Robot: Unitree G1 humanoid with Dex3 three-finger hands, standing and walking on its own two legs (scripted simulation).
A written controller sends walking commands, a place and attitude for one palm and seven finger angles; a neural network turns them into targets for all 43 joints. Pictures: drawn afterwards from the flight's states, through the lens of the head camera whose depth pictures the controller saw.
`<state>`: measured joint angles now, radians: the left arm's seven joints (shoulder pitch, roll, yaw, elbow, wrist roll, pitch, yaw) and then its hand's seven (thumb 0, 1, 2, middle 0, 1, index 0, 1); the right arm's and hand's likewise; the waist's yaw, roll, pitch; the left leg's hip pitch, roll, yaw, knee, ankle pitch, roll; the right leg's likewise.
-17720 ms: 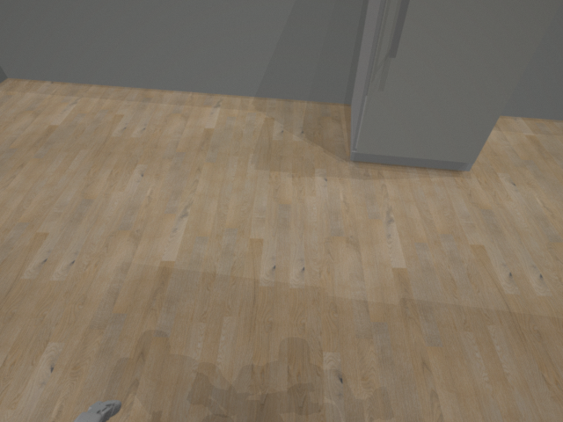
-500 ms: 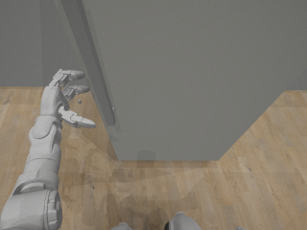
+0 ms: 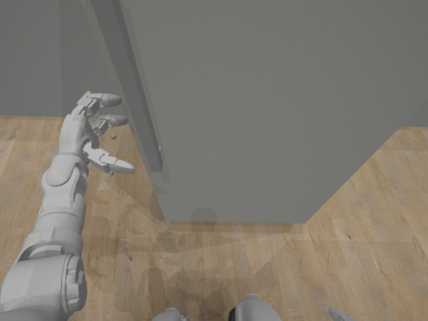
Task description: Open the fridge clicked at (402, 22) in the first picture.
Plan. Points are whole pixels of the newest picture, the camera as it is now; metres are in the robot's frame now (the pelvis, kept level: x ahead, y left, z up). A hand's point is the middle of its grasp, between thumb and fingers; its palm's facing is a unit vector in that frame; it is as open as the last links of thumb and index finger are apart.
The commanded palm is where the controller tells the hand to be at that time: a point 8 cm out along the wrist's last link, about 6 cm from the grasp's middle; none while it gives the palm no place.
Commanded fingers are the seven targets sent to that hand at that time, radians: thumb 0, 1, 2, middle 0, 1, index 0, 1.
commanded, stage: feel for the door with the fingertips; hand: left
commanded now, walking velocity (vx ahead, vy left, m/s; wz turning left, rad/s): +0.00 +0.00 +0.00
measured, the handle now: (137, 88) +0.49 +0.13 +0.15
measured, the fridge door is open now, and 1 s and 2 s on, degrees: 0 0 0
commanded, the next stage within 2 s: slide the fingers in behind the handle in 0.78 s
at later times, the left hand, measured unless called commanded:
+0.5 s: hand (134, 141) +0.42 +0.14 +0.07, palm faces -0.06 -1.00 -0.03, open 14.0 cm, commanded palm +0.40 +0.20 +0.07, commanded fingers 0.00 -0.50 0.30 -0.30 -1.20 -0.30 -1.20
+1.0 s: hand (131, 130) +0.45 +0.15 +0.08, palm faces -0.05 -1.00 -0.03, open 13.6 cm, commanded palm +0.42 +0.21 +0.07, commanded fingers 0.00 -0.50 0.30 -0.30 -1.20 -0.30 -1.20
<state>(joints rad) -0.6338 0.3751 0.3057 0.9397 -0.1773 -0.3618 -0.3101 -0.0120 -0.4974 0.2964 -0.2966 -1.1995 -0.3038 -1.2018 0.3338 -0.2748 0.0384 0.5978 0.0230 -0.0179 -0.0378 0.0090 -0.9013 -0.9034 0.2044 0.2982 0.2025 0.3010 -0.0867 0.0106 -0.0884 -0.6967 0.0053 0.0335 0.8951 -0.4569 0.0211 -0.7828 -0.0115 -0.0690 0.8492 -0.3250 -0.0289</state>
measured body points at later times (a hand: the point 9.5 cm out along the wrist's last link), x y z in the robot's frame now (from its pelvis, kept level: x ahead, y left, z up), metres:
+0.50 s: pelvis +0.01 +0.00 +0.00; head +0.08 +0.00 +0.45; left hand +0.42 +0.20 +0.08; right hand +0.09 -0.25 -0.11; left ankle -0.02 +0.10 -0.69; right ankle +0.05 -0.10 -0.69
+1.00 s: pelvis -0.01 -0.01 +0.00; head +0.08 -0.01 +0.44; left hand +0.44 +0.20 +0.08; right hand +0.05 -0.27 -0.12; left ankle -0.02 +0.10 -0.69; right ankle +0.05 -0.10 -0.69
